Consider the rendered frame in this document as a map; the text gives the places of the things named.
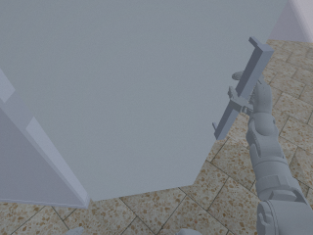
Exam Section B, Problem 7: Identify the robot right hand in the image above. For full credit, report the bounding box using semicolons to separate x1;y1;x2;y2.
227;70;273;118

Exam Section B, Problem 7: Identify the handle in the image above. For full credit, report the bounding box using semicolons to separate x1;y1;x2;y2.
212;36;275;140

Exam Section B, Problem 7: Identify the fridge door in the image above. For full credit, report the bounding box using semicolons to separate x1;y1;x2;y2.
0;0;288;202

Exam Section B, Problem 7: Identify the robot right forearm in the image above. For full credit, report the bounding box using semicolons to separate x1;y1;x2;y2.
246;113;313;212

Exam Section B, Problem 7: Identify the right robot upper arm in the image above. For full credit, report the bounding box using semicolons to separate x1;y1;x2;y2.
256;199;313;235

